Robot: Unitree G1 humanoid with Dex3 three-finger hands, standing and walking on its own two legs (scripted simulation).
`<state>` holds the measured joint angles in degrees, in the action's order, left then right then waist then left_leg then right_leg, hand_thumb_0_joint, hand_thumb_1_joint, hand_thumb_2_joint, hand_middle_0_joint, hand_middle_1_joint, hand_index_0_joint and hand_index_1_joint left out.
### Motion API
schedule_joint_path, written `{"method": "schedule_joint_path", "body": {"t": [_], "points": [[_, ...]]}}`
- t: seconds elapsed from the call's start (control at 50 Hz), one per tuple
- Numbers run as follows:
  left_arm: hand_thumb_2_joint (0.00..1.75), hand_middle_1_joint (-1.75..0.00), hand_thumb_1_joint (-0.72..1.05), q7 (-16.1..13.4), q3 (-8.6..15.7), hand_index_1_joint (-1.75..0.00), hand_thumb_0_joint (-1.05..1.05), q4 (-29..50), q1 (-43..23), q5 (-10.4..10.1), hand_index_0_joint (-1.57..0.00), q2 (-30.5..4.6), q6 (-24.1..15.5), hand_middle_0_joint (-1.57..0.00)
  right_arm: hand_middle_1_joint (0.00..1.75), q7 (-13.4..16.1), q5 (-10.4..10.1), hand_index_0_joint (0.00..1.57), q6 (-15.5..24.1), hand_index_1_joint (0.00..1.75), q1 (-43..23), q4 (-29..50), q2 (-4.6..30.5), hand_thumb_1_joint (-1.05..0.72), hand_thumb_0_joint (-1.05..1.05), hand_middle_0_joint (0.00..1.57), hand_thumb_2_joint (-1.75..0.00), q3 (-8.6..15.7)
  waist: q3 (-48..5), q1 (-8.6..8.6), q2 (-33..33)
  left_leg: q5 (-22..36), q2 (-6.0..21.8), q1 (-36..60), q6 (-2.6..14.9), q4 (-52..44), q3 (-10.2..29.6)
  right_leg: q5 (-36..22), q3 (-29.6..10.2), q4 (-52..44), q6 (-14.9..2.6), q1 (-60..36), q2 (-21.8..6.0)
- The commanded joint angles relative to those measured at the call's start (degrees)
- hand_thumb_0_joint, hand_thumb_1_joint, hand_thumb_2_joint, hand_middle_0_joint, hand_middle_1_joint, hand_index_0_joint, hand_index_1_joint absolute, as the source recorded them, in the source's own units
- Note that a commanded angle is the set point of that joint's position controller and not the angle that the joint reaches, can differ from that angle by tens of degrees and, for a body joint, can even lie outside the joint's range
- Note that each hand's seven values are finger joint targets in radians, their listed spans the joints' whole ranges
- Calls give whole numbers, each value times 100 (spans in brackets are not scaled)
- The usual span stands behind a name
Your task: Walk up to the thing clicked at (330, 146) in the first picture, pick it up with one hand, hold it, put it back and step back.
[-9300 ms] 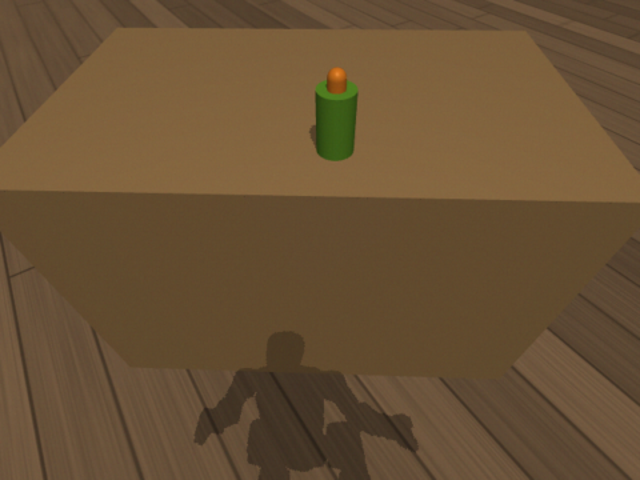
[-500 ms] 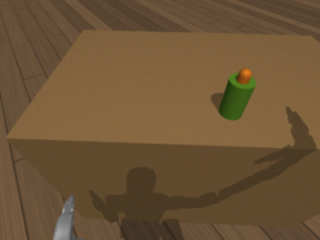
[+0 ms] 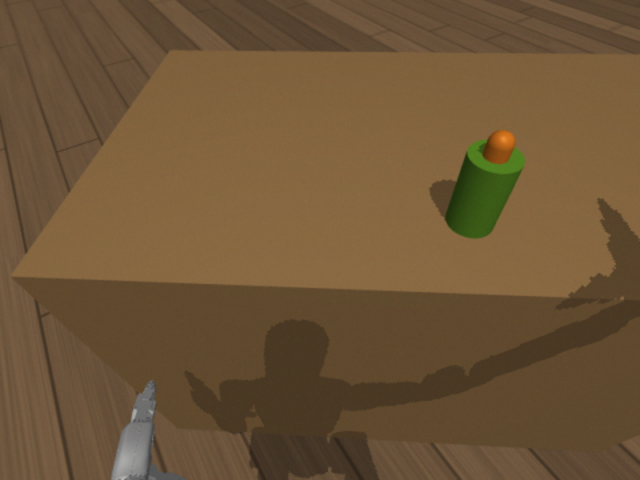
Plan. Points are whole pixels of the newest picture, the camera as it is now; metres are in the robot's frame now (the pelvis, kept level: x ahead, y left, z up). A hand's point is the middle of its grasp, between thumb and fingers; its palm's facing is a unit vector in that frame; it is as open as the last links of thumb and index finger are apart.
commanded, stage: go down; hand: right
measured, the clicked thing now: (485, 181) +0.49 -0.19 +0.11
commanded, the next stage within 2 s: approach in 1.28 s
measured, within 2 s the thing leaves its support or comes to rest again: neither
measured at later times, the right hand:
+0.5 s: hand out of the picture +0.37 -0.38 +0.20, palm faces +0.16 +0.99 +0.01, open 17.7 cm
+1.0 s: hand out of the picture +0.38 -0.39 +0.20, palm faces +0.16 +0.99 +0.01, open 17.7 cm
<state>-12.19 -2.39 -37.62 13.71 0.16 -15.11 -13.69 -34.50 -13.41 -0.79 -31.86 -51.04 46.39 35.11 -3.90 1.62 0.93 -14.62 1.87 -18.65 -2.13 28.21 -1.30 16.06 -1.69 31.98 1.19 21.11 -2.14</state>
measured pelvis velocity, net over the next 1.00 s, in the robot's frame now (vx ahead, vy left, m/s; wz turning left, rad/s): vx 0.00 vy -0.01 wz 0.01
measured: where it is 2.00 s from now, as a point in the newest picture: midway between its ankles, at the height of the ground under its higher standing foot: outside the picture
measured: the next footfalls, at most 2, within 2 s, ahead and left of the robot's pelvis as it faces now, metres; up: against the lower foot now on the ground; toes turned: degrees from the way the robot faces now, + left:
none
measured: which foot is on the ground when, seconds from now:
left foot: down 0.00-1.00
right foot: down 0.00-1.00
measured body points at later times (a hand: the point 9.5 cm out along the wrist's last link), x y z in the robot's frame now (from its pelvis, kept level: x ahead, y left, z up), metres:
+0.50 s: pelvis +0.00 +0.00 +0.00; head +0.03 -0.01 +0.45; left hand +0.15 +0.26 -0.07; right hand +0.35 -0.43 +0.20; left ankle -0.01 +0.15 -0.73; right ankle +0.00 -0.13 -0.73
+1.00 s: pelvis +0.00 -0.01 -0.01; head +0.03 -0.02 +0.44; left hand +0.15 +0.25 -0.07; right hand +0.37 -0.44 +0.20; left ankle -0.01 +0.15 -0.73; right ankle +0.00 -0.13 -0.73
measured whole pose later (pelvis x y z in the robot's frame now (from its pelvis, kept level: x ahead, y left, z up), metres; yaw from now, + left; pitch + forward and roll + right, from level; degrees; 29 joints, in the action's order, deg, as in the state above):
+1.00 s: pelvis +0.00 -0.01 -0.01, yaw +1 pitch +8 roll +2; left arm -11.8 -3.8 -34.6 14.7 0.3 -15.0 -13.0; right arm -35.6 -11.0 -3.0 -40.2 -59.5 52.2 35.3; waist -5.2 3.3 0.9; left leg -15.4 1.4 -22.8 -2.5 30.3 -0.8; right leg 18.2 -1.4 36.3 0.8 26.0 -2.6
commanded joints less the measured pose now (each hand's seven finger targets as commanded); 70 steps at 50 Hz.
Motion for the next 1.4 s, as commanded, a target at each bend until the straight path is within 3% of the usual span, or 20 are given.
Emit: {"method": "schedule_joint_path", "body": {"t": [0.0, 0.1, 0.26, 0.52, 0.58, 0.7, 0.74, 0.76, 0.78, 0.82, 0.9, 0.94, 0.98, 1.1, 1.14, 1.16, 1.18, 1.24, 1.36, 1.38], "points": [[5, -5, -55, -102, 355, -5, 0, 930, -393, -45, -5, -889, -299, -5, 5, -14, -186, 5, 331, 5, -2048, 1215, 2312, 61, 0, 4, -4, 389, -1553, -47, 754, 1416, -241, 355, 257, -172, -168, -1662, 101, -333, -142, -971, 172], [5, -5, -55, -96, 335, -5, 0, 954, -238, -44, -5, -891, -262, -4, 5, -16, -164, 5, 194, 5, -2137, 1249, 2438, 60, 0, 4, -4, 437, -1707, -54, 923, 1709, -267, 337, 255, -82, -189, -2339, 87, -198, -111, -1142, 136], [5, -5, -55, -64, 234, -5, 0, 983, -362, -67, -5, -795, -236, -4, 5, -74, -148, 5, 106, 5, -2196, 920, 2414, 59, 0, 4, -5, 360, -1482, 6, 660, 1346, -254, 327, 251, -140, -130, -1513, 125, -277, -174, -751, 161], [5, -5, -55, -84, 262, -4, 0, 846, -200, -14, -5, -878, -271, -4, 6, -98, -12, 4, 200, 6, -2761, 534, 2675, 61, 0, 3, -6, 308, -1696, 131, 839, 1350, -240, 63, 257, -17, -63, -1483, 130, -115, -171, -781, 171], [5, -5, -55, -85, 263, -4, 0, 874, -409, -17, -5, -893, -296, -4, 5, -75, 20, 5, 239, 5, -2881, 632, 2853, 60, 0, 4, -5, 330, -1677, 25, 906, 1210, -232, 99, 261, -19, -59, -1321, 123, -101, -166, -644, 177], [5, -5, -54, -72, 246, -4, 0, 841, -182, 2, -5, -896, -272, -4, 5, -100, 78, 5, 248, 5, -2887, 296, 2892, 59, 0, 4, -5, 283, -1591, 110, 941, 1263, -253, 35, 276, 27, -78, -1440, 117, -54, -153, -534, 151], [5, -5, -54, -75, 146, -4, 0, 1272, -378, -18, -5, -857, -312, -4, 5, -107, 54, 4, 257, 5, -2830, 211, 2962, 61, 0, 4, -5, 388, -1870, 86, 816, 1364, -276, 123, 267, 67, -114, -1689, 83, 13, -138, -685, 120], [5, -5, -54, -88, 291, -4, 0, 1288, -383, -18, -5, -958, -311, -4, 5, -110, 47, 5, 276, 5, -2928, 528, 2973, 60, 0, 4, -5, 384, -2114, 55, 956, 1443, -279, 178, 276, 105, -113, -1834, 78, 10, -120, -839, 110], [5, -5, -54, -71, 221, -4, 0, 1075, -223, -11, -5, -906, -278, -4, 5, -103, 77, 5, 228, 5, -2771, 154, 2949, 60, 0, 4, -5, 333, -1713, 93, 928, 1376, -281, 64, 283, 75, -123, -1760, 93, 5, -122, -636, 119], [4, -5, -54, -53, 226, -4, 0, 1024, -120, -12, -5, -885, -252, -4, 5, -111, 48, 5, 238, 5, -2970, 658, 2941, 58, 0, 4, -5, 372, -2103, 19, 1171, 1503, -288, 82, 298, 118, -119, -2116, 72, 32, -92, -914, 96], [5, -5, -54, -61, 223, -4, 0, 1230, -271, -28, -5, -910, -262, -4, 5, -106, 54, 5, 163, 5, -2929, 400, 2861, 57, 0, 4, -5, 298, -1922, 120, 1070, 1413, -330, -76, 320, 97, -170, -2387, 18, 59, -52, -994, 30], [5, -5, -54, -83, 359, -4, 0, 1093, -138, -11, -5, -985, -254, -4, 5, -93, 69, 5, 194, 5, -3118, 648, 3020, 56, 0, 5, -5, 408, -2058, 104, 1133, 1499, -296, -3, 315, 84, -121, -2255, 69, 89, -89, -987, 76], [5, -5, -54, -63, 200, -4, 0, 1164, -239, -24, -5, -861, -258, -4, 5, -104, 64, 5, 118, 5, -2886, 482, 2755, 55, 0, 5, -5, 238, -1724, 93, 1043, 1317, -306, -21, 320, 55, -141, -1924, 79, -10, -101, -810, 81], [5, -5, -54, -65, 219, -4, 0, 1251, -72, -36, -5, -876, -241, -4, 5, -106, 48, 5, 45, 5, -2654, 170, 2811, 56, 0, 5, -5, 337, -1436, 130, 585, 1158, -284, 54, 281, -19, -142, -1326, 111, -87, -183, -425, 128], [5, -5, -54, -48, 254, -4, 0, 1147, 51, -27, -5, -842, -234, -4, 5, -104, 83, 5, 127, 5, -3021, 777, 3035, 56, 0, 5, -5, 422, -1847, 41, 989, 1260, -242, 184, 276, 18, -60, -1377, 154, -73, -175, -579, 177], [5, -5, -54, -55, 176, -4, 0, 1440, -169, -48, -5, -828, -260, -4, 5, -106, 82, 5, 48, 5, -2569, 77, 2852, 58, 0, 5, -5, 373, -1480, 119, 575, 1116, -267, 36, 261, -23, -93, -1226, 152, -69, -196, -453, 158], [4, -5, -54, -70, 339, -4, 0, 1238, 3, -36, -5, -909, -260, -4, 5, -115, 78, 5, 106, 5, -2953, 747, 2981, 56, 0, 5, -5, 383, -1766, 84, 902, 1263, -242, 142, 264, 19, -59, -1342, 155, -66, -182, -610, 182], [5, -5, -54, -73, 180, -4, 0, 1353, -310, -41, -5, -835, -296, -4, 5, -113, 51, 5, 83, 5, -2780, 206, 2748, 57, 0, 5, -5, 262, -1461, 179, 684, 1163, -268, -52, 265, 26, -102, -1287, 114, -54, -181, -499, 148], [7, -4, -57, -106, 200, -5, 0, 1148, -198, -18, -3, -858, -297, -5, 6, -170, 90, 5, 148, 6, -3072, 276, 2875, 61, 0, 4, -6, 232, -1752, 209, 958, 1264, -270, -150, 296, 98, -102, -1572, 82, 23, -135, -733, 116], [6, -5, -57, -97, 188, -6, 0, 1228, -311, -15, -4, -881, -312, -5, 4, -164, 63, 6, 211, 4, -3194, 685, 2995, 55, 0, 7, -2, 310, -1979, 104, 1059, 1311, -255, 32, 285, 106, -88, -1556, 96, 32, -146, -760, 139]]}}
